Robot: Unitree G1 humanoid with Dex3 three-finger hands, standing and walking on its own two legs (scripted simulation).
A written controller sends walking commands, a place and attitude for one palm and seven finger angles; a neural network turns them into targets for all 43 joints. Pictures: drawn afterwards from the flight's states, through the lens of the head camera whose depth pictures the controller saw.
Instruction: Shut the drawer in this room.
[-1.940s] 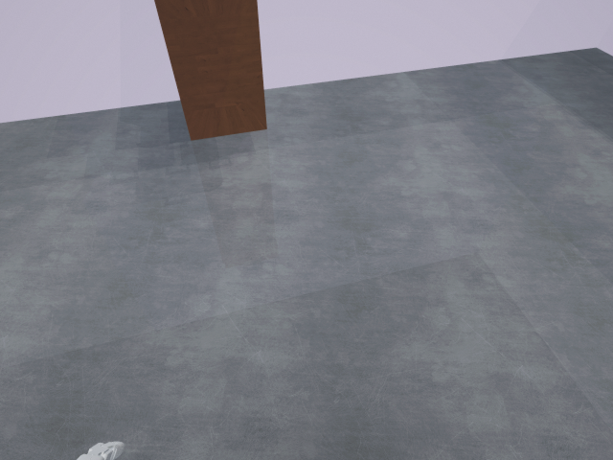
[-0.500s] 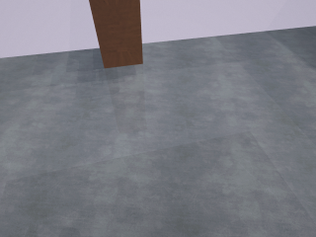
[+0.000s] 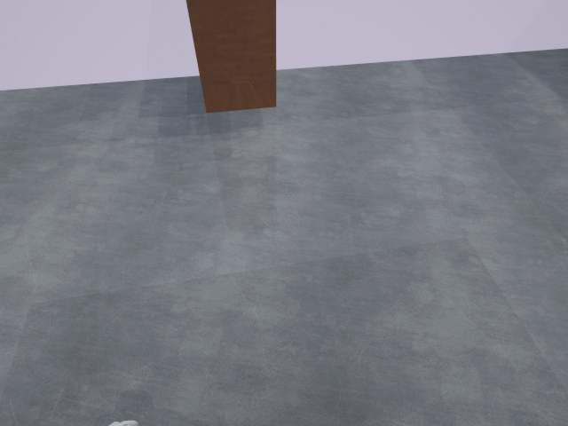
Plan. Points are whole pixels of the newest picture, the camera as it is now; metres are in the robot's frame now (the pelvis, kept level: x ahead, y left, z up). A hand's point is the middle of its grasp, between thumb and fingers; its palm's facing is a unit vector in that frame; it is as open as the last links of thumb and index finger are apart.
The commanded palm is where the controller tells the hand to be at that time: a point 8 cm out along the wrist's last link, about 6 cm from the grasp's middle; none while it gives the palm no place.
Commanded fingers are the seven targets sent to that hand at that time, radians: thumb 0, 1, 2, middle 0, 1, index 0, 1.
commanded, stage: turn or walk to find it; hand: left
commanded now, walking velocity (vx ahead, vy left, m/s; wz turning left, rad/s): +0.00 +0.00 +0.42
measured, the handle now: out of the picture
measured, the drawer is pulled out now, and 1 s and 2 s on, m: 0.22 0.22 0.22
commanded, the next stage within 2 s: stand and wait in 0.08 s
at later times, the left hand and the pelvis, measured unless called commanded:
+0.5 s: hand out of the picture -0.01 +0.15 -0.16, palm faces +0.15 -0.96 -0.24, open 7.4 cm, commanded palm none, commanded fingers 0.00 0.90 0.90 -0.20 -0.30 -0.20 -0.30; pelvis -0.02 -0.04 +0.01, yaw +8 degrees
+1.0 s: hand out of the picture -0.10 +0.17 -0.17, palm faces +0.28 -0.94 -0.21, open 7.4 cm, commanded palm none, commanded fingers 0.00 0.90 0.90 -0.20 -0.30 -0.20 -0.30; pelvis -0.05 +0.00 +0.00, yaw +13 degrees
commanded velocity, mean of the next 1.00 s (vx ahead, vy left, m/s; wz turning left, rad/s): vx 0.00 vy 0.00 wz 0.17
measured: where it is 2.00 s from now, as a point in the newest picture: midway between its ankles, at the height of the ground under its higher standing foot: outside the picture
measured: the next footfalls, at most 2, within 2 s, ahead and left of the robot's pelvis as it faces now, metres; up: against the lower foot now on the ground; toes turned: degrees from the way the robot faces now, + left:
right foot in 0.32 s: +0.01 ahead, -0.13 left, +0.00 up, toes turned +6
left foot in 0.72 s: -0.04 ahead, +0.10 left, +0.00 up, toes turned +15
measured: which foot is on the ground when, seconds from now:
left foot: down 0.00-0.34, up 0.36-0.70, down 0.72-1.00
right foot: down 0.00-0.06, up 0.08-0.30, down 0.32-0.72, up 0.74-0.94, down 0.96-1.00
